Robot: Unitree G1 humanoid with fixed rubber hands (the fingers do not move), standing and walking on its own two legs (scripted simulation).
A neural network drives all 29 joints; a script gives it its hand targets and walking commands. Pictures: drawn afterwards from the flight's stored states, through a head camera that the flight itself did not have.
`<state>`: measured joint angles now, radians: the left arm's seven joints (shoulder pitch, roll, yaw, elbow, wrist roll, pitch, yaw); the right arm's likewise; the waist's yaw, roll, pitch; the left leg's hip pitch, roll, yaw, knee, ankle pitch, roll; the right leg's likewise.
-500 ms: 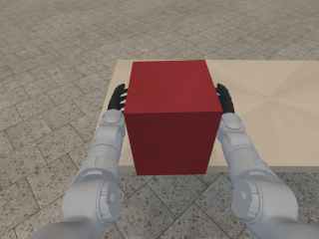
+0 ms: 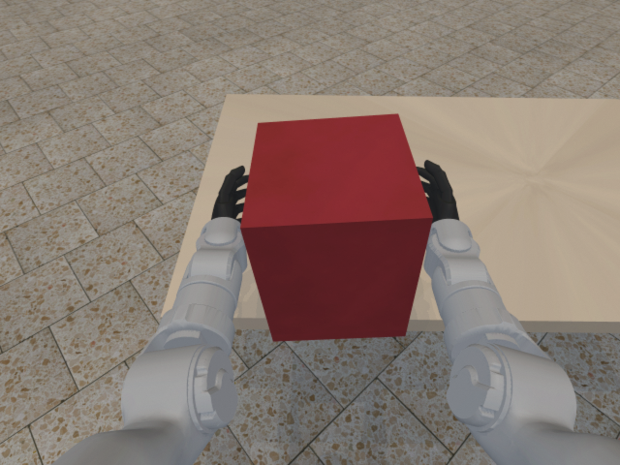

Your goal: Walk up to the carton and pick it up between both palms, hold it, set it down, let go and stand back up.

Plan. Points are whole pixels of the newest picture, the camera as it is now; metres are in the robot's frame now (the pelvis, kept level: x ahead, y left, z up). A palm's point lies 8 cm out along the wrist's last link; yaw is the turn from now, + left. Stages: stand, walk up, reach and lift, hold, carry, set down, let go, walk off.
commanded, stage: set down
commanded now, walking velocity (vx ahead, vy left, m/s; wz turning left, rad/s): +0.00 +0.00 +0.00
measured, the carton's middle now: (333, 232) +0.42 -0.01 +0.06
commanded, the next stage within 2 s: none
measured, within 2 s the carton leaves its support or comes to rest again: rests again in 1.16 s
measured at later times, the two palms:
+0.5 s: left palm (234, 228) +0.42 +0.13 +0.07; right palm (437, 231) +0.41 -0.16 +0.07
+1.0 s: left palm (235, 232) +0.41 +0.13 +0.06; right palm (439, 239) +0.39 -0.16 +0.07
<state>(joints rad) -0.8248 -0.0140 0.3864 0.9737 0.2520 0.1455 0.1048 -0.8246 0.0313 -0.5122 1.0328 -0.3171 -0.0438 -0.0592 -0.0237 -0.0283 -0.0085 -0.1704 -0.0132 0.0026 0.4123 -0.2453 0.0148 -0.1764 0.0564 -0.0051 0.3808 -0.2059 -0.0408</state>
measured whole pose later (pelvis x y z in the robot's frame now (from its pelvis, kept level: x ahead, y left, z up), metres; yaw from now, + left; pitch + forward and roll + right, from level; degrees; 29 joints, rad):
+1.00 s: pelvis +0.00 +0.00 +0.00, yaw +0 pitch +6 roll +0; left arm -0.83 -0.03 0.42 1.07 0.25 -0.02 0.11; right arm -0.77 0.08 -0.67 0.99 -0.50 -0.13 -0.02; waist -0.02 -0.02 -0.04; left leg -0.28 -0.01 0.01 0.41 -0.23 0.01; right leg -0.28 0.06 -0.01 0.38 -0.19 -0.04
